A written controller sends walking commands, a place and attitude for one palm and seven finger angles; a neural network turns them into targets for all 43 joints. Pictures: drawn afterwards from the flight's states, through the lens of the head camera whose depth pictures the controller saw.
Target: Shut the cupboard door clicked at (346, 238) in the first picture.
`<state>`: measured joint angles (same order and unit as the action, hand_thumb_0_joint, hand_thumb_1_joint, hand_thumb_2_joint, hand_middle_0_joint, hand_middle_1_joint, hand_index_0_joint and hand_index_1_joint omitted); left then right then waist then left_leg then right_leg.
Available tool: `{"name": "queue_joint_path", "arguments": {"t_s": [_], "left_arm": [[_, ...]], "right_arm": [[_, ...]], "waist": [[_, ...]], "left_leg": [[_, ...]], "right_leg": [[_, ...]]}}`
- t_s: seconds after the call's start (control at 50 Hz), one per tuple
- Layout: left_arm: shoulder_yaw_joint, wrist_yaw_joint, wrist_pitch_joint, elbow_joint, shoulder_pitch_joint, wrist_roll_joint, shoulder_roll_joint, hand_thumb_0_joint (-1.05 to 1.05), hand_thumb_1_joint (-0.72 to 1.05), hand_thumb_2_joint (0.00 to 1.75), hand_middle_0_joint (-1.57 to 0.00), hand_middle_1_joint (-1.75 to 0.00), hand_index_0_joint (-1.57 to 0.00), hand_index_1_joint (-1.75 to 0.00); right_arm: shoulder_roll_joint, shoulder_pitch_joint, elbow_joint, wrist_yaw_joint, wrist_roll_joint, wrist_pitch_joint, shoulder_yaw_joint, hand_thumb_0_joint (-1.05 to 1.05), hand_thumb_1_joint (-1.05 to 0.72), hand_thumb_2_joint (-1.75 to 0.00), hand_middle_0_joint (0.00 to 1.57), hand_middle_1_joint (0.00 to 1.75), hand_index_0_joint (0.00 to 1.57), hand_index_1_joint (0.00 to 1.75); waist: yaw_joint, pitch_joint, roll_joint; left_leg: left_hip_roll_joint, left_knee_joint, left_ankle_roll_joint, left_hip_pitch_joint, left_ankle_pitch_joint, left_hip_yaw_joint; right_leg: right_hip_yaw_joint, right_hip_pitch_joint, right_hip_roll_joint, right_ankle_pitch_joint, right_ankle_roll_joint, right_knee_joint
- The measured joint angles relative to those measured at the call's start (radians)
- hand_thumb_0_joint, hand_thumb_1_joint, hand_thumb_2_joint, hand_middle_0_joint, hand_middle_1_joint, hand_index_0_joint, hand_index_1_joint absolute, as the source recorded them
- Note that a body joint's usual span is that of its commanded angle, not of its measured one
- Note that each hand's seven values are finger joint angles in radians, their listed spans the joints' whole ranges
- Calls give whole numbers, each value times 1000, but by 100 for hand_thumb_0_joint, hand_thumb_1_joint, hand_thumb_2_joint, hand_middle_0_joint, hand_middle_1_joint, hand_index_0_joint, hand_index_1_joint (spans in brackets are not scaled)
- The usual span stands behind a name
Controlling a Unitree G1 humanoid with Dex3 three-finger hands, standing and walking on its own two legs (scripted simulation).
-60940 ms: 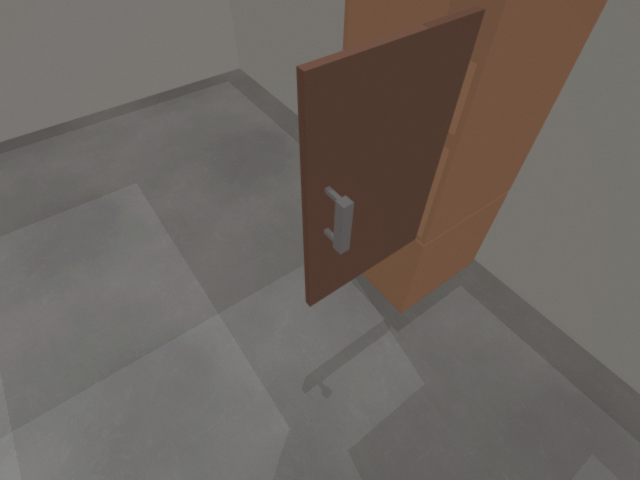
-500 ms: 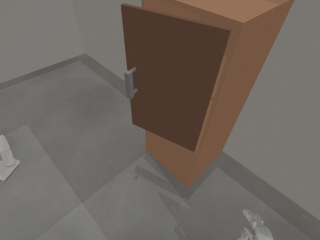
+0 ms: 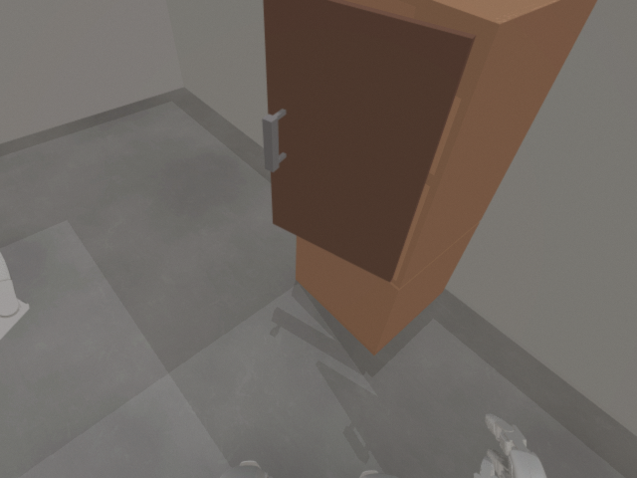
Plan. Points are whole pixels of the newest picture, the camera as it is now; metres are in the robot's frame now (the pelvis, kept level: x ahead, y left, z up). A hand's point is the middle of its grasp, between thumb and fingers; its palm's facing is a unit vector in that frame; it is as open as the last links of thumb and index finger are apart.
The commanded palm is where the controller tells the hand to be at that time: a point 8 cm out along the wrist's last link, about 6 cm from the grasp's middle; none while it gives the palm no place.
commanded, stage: step back with the hand held close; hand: left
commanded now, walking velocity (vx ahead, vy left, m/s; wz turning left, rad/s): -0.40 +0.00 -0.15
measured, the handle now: (276, 140) +0.77 +0.08 -0.01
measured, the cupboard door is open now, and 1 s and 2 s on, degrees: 16 16 16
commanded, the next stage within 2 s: stop stepping back and stand still in 0.48 s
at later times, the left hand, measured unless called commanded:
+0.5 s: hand out of the picture +0.04 +0.31 +0.20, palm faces +0.59 -0.71 -0.38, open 7.4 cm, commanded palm +0.01 +0.33 +0.20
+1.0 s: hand out of the picture -0.04 +0.29 +0.23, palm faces +0.28 -0.83 -0.49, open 7.4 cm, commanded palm -0.08 +0.33 +0.20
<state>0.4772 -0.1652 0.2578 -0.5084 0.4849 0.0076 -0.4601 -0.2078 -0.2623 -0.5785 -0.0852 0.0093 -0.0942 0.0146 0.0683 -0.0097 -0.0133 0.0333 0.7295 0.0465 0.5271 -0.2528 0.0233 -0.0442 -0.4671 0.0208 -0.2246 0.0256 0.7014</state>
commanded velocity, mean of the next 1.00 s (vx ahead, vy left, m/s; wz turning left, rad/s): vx -0.08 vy -0.03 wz -0.13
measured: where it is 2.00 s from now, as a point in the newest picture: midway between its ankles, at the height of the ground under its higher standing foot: outside the picture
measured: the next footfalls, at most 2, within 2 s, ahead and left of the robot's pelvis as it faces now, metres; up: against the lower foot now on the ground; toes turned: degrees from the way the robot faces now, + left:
right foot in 0.40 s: -0.07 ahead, -0.13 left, +0.00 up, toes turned +6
left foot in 0.58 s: -0.05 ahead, +0.15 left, +0.00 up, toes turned +5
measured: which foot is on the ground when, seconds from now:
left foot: down 0.00-0.40, up 0.42-0.56, down 0.58-0.90, up 0.92-1.00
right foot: down 0.00-0.20, up 0.22-0.38, down 0.40-0.56, up 0.58-0.92, down 0.94-1.00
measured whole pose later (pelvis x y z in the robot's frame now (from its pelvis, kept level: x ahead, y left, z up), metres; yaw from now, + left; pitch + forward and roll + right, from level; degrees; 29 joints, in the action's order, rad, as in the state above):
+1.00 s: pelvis -0.29 +0.07 +0.02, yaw -14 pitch +0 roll -1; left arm 0.48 -0.16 0.18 -0.54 0.56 -0.05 -0.53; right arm -0.26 -0.30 -0.66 -0.06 0.00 -0.05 0.03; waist -0.01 0.08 -0.02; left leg 0.10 0.97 -0.04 0.61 -0.36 0.06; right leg 0.07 -0.10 0.04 -0.35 -0.09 0.46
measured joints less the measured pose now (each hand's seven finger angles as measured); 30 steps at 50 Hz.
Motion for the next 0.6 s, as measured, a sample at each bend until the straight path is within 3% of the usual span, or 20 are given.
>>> {"name": "queue_joint_path", "arguments": {"t_s": [0.02,0.08,0.14,0.2,0.22,0.26,0.3,0.34,0.38,0.4,0.42,0.48,0.52,0.56,0.6], "left_arm": [[15,3,7,-1,-1,2,-13,1,89,90,-22,-30,-21,-30],[46,1,20,-4,18,-12,-3,1,89,90,-22,-30,-21,-30],[22,-7,-4,-20,42,-24,30,1,89,90,-21,-30,-21,-30],[-17,-8,-19,-41,33,-26,55,1,89,90,-21,-30,-21,-30],[-24,-6,-17,-44,22,-24,62,1,89,90,-21,-30,-21,-30],[-31,0,-21,-44,-17,-25,58,1,89,90,-21,-30,-21,-30],[-26,5,-18,-54,-58,-38,23,1,89,90,-22,-30,-21,-30],[-11,3,-6,-54,-71,-55,-7,1,89,90,-22,-30,-21,-30],[12,3,-4,-42,-60,-69,-24,1,89,90,-22,-30,-21,-30],[30,2,-4,-39,-48,-72,-38,1,89,90,-21,-30,-21,-30],[35,-1,0,-33,-43,-64,-28,1,89,90,-21,-30,-21,-30],[-26,1,-23,-4,-31,-33,48,1,89,90,-21,-30,-21,-30],[-54,4,-49,2,-33,-29,75,1,89,90,-21,-30,-21,-30],[-62,4,-62,14,-63,-27,85,1,89,90,-21,-30,-21,-30],[-60,7,-65,33,-142,-24,71,1,89,90,-21,-30,-21,-30]], "right_arm": [[4,-5,-2,1,2,-4,2,1,-91,-90,20,30,20,30],[4,21,-24,7,-1,-11,10,1,-91,-90,20,30,20,30],[-1,53,-53,19,-8,0,16,1,-91,-90,20,30,20,30],[-8,72,-54,16,-9,7,12,1,-91,-90,20,30,20,30],[-9,77,-47,10,-10,3,10,1,-91,-90,20,30,20,30],[3,87,-41,1,-15,-17,18,1,-91,-90,20,30,20,30],[29,91,-50,5,-10,-37,30,1,-91,-90,20,30,20,30],[49,92,-57,20,0,-41,32,1,-91,-90,20,30,20,30],[60,99,-48,30,4,-30,26,1,-91,-90,20,30,20,30],[66,106,-37,33,5,-25,20,1,-91,-90,20,30,20,30],[60,124,-38,37,4,-22,16,1,-91,-90,20,30,20,30],[29,133,-81,39,-15,7,3,1,-91,-90,20,30,20,30],[36,111,-95,30,-14,24,-15,1,-91,-90,20,30,20,30],[36,97,-79,18,-11,29,-35,1,-91,-90,20,30,20,30],[38,119,-62,11,-10,16,-25,1,-91,-90,20,30,20,30]], "waist": [[2,4,-2],[-24,-11,-3],[-57,-19,-19],[-79,-23,-28],[-78,-26,-16],[-63,-37,28],[-53,-41,46],[-51,-18,48],[-56,15,37],[-69,32,6],[-97,31,-5],[-159,26,2],[-191,42,-40],[-189,52,-57],[-158,17,-46]], "left_leg": [[10,18,-4,17,-16,10],[14,41,-20,37,-74,24],[-18,16,-40,31,-142,30],[-29,-41,-26,24,-99,43],[-15,-56,-12,31,-63,47],[41,-100,11,38,71,51],[96,-141,17,34,190,81],[137,-162,14,41,241,134],[152,-145,0,72,204,195],[140,-107,-30,101,128,231],[130,-30,-66,131,20,228],[58,237,-105,125,-151,118],[9,208,-106,33,-178,97],[-3,-17,-108,-104,-74,89],[11,-115,-45,-129,71,84]], "right_leg": [[-16,10,5,-24,-2,3],[-21,-10,-1,-20,16,20],[-43,-9,-22,18,24,-15],[-53,-13,-34,28,25,-48],[-50,-28,-20,-39,19,-14],[-18,-55,33,-163,9,188],[29,-25,62,-239,-2,316],[81,45,53,-293,-21,305],[104,135,23,-330,-52,181],[64,173,-4,-359,-81,71],[27,151,-20,-302,-76,53],[-36,136,-37,-183,4,42],[-85,144,-56,-115,34,-34],[-106,128,-54,-58,36,-81],[-96,69,-34,-96,22,-2]]}}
